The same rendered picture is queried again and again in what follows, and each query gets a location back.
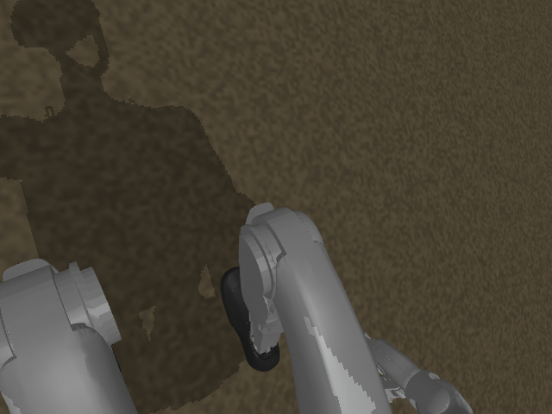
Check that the right robot foot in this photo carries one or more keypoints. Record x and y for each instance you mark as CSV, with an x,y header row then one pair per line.
x,y
238,316

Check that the right robot hand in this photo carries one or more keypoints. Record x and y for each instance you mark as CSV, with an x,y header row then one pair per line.
x,y
395,365

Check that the right robot arm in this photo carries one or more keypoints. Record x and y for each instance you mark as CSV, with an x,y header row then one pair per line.
x,y
428,394

